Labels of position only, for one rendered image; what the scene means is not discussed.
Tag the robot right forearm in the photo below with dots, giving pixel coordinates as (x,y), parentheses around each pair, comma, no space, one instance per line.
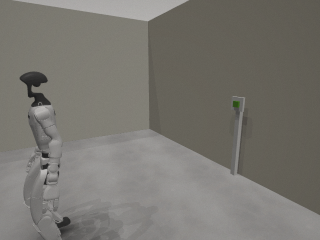
(37,151)

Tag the robot right hand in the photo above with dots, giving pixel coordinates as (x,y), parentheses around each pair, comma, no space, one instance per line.
(32,159)

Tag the panel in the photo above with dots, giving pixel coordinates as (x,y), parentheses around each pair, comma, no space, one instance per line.
(237,132)

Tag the right robot thigh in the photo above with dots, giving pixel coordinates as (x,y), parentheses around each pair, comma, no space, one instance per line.
(30,179)

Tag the robot left hand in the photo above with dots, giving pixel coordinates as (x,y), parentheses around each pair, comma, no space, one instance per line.
(51,192)

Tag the robot left upper arm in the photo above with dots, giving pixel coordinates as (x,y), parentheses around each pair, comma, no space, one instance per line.
(44,118)

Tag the robot head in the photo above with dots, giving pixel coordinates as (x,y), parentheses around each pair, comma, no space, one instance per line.
(35,78)

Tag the button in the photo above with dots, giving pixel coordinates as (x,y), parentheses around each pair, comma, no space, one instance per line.
(236,104)

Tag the robot left forearm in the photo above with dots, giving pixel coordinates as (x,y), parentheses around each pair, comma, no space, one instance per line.
(54,160)

